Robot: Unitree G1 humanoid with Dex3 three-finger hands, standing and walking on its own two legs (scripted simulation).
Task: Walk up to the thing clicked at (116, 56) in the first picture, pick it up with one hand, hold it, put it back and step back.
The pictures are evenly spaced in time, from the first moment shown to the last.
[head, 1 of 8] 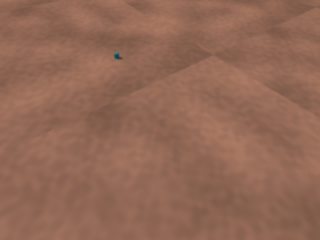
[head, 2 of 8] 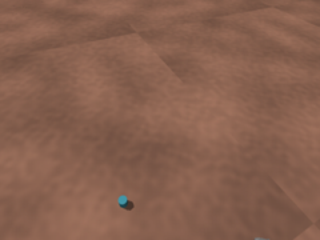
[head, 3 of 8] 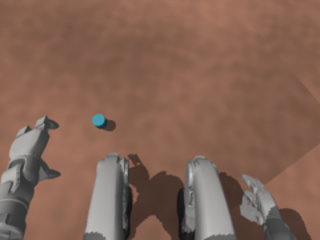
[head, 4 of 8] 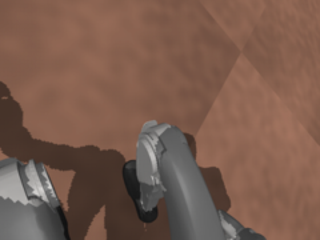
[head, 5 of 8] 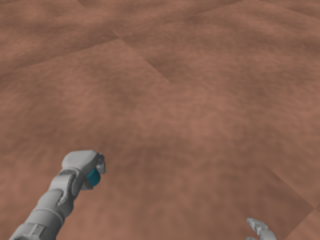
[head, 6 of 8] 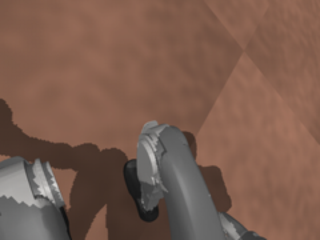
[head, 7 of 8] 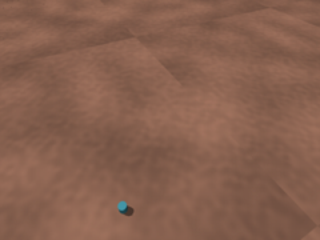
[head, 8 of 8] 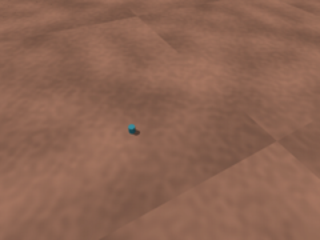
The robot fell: no
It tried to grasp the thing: yes
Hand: left
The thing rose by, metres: 0.69
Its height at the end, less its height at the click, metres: +0.00
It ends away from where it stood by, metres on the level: 0.01
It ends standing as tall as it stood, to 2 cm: yes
